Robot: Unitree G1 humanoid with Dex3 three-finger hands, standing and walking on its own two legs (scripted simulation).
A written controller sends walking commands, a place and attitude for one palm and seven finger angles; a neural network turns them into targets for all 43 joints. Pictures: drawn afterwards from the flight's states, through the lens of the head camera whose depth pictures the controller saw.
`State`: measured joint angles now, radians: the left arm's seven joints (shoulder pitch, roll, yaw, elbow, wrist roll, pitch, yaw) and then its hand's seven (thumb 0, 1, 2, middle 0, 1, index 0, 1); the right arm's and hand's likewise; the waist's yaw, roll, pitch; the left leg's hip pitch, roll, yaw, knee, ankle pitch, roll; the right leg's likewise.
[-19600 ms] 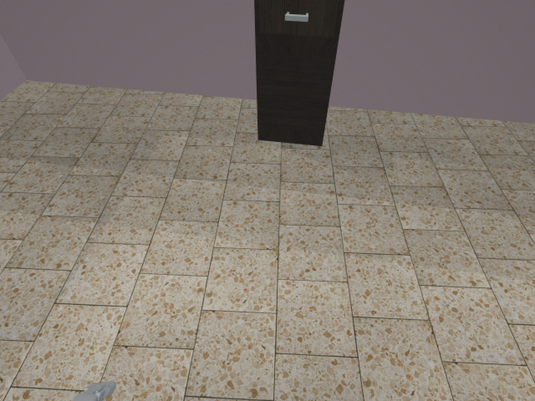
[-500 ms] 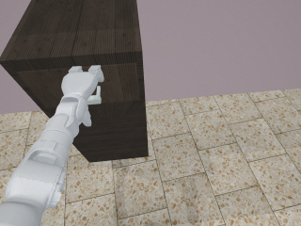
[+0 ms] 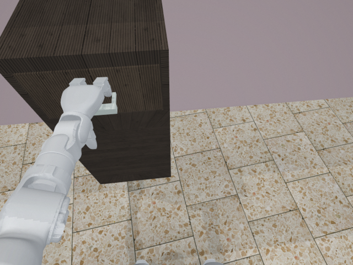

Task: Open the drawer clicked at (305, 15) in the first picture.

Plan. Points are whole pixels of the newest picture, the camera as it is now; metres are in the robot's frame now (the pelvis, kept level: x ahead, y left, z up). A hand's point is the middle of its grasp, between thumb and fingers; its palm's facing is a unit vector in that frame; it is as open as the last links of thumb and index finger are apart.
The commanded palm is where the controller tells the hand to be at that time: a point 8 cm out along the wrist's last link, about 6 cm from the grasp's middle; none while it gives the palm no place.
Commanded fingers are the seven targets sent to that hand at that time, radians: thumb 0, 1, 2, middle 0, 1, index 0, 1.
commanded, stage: lower the fingers behind the handle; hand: left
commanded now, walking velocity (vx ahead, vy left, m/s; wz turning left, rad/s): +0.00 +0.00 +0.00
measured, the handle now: (97, 103) +0.53 +0.20 -0.01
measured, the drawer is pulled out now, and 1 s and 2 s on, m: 0.00 0.00 0.00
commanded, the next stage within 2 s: lift the fingers back up to retry in 1.26 s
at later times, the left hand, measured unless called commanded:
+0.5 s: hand (96, 115) +0.48 +0.20 +0.01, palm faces -0.05 -0.02 -1.00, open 13.7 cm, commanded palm +0.46 +0.20 +0.05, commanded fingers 0.00 -0.50 0.30 -0.30 -1.20 -0.30 -1.20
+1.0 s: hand (96, 117) +0.48 +0.20 +0.00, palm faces -0.04 +0.01 -1.00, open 13.8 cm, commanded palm +0.47 +0.19 +0.02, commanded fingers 0.00 -0.50 0.30 -0.30 -1.20 -0.30 -1.20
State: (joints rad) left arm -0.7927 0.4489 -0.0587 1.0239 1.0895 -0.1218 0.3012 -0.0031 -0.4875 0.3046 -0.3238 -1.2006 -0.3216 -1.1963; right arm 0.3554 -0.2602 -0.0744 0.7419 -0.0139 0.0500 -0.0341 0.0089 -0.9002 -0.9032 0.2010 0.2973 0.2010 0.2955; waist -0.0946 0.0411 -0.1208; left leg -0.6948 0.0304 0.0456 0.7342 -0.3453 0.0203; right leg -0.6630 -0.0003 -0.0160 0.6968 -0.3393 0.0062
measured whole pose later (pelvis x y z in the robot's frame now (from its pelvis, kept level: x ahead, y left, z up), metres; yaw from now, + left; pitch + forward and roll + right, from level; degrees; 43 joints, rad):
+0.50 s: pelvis -0.01 +0.00 -0.01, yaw -1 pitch +20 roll -1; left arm -0.87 0.43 -0.06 1.15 1.10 -0.02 0.39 0.00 -0.49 0.30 -0.32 -1.20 -0.33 -1.23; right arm 0.36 -0.24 -0.06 0.76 -0.03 0.04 -0.01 0.01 -0.90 -0.90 0.20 0.30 0.20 0.30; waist -0.12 0.06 -0.14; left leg -0.81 0.04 0.05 0.82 -0.37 0.02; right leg -0.78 0.00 -0.01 0.78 -0.36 0.01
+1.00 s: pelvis -0.03 +0.00 -0.03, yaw +0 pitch +23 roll -2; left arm -0.95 0.45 -0.09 1.19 1.09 0.04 0.39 0.00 -0.49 0.30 -0.30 -1.23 -0.30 -1.26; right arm 0.35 -0.26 -0.05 0.74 -0.02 0.03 -0.02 0.01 -0.90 -0.90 0.20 0.30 0.20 0.30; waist -0.13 0.06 -0.15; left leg -0.93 0.04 0.03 0.92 -0.38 0.02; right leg -0.90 0.01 -0.03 0.88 -0.38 0.00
